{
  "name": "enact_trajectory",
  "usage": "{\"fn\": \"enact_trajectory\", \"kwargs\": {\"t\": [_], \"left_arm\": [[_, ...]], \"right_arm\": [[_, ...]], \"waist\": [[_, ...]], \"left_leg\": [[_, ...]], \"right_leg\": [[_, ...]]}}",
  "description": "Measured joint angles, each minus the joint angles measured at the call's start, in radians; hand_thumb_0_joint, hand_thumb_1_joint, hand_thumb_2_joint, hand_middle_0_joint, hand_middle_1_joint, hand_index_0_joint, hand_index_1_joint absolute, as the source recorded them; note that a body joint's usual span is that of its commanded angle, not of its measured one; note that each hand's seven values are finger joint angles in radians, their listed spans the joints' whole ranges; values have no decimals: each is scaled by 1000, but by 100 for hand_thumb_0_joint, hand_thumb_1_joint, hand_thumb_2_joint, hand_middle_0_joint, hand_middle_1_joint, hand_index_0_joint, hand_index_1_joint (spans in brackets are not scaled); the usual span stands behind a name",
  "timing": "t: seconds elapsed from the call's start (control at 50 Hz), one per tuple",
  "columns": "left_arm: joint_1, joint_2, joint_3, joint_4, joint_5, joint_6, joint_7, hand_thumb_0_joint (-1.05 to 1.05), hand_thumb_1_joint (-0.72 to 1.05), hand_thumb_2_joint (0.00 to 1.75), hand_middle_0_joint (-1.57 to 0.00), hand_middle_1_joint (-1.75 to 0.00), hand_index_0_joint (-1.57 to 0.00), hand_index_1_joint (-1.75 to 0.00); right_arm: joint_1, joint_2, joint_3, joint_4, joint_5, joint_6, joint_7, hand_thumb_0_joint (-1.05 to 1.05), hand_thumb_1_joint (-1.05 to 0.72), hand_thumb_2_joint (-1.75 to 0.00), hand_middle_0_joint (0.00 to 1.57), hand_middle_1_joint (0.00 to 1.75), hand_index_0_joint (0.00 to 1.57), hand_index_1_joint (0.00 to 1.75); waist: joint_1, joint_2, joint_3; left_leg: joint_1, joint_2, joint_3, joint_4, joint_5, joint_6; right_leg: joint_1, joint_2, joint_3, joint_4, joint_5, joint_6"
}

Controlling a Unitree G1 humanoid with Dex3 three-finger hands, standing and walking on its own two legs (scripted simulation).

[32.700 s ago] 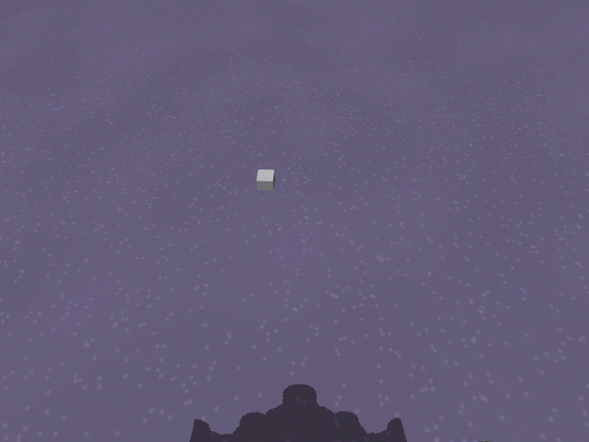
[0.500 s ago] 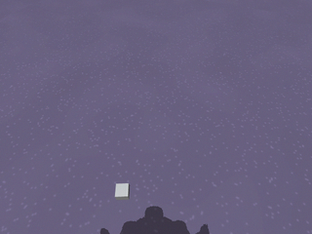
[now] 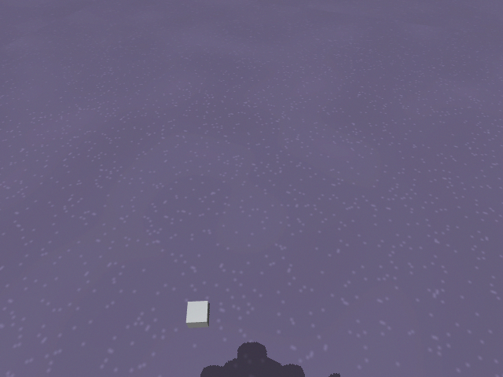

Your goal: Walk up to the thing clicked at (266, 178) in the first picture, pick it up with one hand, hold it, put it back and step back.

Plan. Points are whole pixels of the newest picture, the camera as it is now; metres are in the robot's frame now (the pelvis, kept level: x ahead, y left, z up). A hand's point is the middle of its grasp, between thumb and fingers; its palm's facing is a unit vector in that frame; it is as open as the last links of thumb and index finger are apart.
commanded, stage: stand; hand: left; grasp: from above
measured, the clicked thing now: (198, 314) +0.45 +0.22 -0.75
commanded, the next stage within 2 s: step back in 1.54 s
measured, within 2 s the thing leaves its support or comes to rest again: neither
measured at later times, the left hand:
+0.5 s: hand out of the picture +0.08 +0.23 -0.16, palm faces +0.02 -0.94 -0.33, open 7.4 cm
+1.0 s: hand out of the picture +0.09 +0.23 -0.15, palm faces +0.01 -0.94 -0.35, open 7.4 cm
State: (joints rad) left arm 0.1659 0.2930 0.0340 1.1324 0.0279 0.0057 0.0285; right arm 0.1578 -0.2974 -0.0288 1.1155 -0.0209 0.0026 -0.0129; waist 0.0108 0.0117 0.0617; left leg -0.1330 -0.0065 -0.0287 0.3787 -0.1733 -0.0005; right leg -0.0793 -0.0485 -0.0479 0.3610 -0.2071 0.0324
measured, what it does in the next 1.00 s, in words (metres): stands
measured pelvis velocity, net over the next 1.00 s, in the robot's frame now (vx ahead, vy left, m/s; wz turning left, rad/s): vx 0.02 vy -0.02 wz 0.00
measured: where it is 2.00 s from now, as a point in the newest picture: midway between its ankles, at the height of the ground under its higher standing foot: outside the picture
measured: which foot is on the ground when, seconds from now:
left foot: down 0.00-1.00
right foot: down 0.00-1.00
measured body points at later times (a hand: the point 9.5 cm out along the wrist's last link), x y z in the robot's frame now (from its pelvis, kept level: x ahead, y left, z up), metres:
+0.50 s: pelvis +0.01 -0.01 +0.00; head +0.01 -0.02 +0.45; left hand +0.08 +0.28 -0.13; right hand +0.08 -0.30 -0.14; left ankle +0.03 +0.12 -0.75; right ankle +0.00 -0.14 -0.75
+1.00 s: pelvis +0.02 -0.02 +0.00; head +0.02 -0.03 +0.45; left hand +0.09 +0.28 -0.13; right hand +0.08 -0.31 -0.14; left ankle +0.03 +0.12 -0.75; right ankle +0.00 -0.14 -0.75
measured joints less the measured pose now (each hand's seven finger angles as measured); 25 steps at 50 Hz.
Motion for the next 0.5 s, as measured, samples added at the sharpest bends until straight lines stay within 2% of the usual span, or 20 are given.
{"fn": "enact_trajectory", "kwargs": {"t": [0.5], "left_arm": [[-47, 6, -4, 11, -11, -8, -10, 0, 91, 90, -20, -30, -20, -30]], "right_arm": [[-32, -19, 19, 19, 6, -10, 1, 1, -90, -90, 20, 30, 21, 30]], "waist": [[-7, 6, -1]], "left_leg": [[20, 19, -1, -41, 9, -18]], "right_leg": [[14, 19, -1, -33, 6, -16]]}}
